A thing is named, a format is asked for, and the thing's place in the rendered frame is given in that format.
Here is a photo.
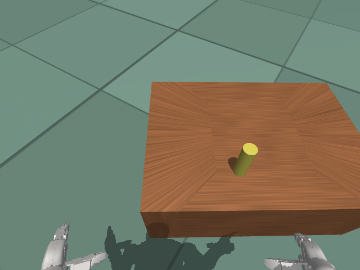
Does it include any right robot hand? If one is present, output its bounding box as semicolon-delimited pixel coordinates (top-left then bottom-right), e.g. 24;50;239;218
264;233;327;270

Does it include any left robot hand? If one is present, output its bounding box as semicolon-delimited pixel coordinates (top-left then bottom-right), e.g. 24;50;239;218
41;223;106;270

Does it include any can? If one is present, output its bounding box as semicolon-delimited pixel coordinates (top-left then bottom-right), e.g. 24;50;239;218
233;143;258;177

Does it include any right robot arm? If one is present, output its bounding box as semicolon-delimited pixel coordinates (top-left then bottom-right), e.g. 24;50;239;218
307;259;338;270

